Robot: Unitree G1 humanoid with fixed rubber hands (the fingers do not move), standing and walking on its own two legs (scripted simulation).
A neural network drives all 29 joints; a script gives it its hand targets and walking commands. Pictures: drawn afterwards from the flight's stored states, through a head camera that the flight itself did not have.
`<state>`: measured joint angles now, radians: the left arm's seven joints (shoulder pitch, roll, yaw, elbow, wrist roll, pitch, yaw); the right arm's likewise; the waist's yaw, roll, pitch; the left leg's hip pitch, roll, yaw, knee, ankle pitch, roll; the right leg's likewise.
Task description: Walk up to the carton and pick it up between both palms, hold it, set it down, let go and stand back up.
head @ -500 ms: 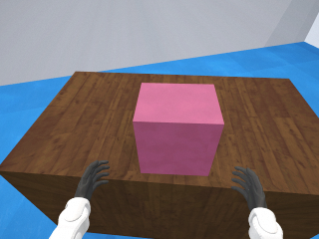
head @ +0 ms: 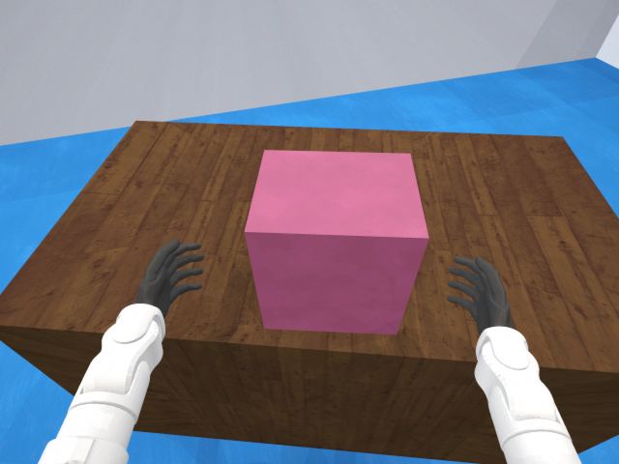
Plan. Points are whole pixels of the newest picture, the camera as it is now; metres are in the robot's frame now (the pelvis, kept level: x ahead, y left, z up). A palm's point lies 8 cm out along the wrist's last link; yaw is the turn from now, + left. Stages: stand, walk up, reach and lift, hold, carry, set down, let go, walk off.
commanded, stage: reach and lift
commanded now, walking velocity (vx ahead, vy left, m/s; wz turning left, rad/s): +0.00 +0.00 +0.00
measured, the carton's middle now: (333, 246) +0.47 -0.02 +0.00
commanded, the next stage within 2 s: none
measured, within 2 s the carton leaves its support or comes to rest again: neither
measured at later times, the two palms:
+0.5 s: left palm (175, 230) +0.40 +0.19 +0.12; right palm (499, 261) +0.36 -0.23 +0.10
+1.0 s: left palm (193, 160) +0.46 +0.17 +0.18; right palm (511, 196) +0.41 -0.24 +0.16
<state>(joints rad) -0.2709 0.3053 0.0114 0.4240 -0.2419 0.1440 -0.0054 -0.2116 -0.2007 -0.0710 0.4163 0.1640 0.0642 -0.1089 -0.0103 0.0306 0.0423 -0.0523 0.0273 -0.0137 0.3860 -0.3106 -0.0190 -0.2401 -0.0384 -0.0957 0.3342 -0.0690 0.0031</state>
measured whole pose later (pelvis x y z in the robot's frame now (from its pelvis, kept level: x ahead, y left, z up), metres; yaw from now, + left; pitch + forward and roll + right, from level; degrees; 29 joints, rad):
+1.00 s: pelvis +0.00 +0.00 +0.00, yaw +0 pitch +5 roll -1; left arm -1.00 0.36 0.03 0.89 -0.24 0.37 0.03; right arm -0.88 -0.29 -0.11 0.81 0.24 0.28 -0.10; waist -0.09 0.02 -0.04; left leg -0.17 0.03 -0.02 0.38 -0.29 -0.02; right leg -0.33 -0.04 -0.10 0.27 -0.02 0.00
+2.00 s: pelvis -0.02 -0.01 -0.03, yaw +1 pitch +22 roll +0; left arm -1.16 0.28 -0.17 1.60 -0.38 -0.30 0.03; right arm -0.98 -0.22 -0.05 1.31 0.22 -0.18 -0.10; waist -0.08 0.05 -0.22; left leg -0.70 0.01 -0.03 0.68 -0.37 -0.03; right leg -0.85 -0.06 -0.10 0.56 -0.09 -0.01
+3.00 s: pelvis +0.01 +0.01 +0.00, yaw +2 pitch +12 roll -1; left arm -0.96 0.12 0.45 1.40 0.20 -0.42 0.03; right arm -0.82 0.01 -0.62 1.06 -0.44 -0.37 -0.06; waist -0.09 0.09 -0.02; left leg -0.33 0.00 -0.04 0.42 -0.30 0.00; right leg -0.48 -0.07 -0.11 0.31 -0.04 0.03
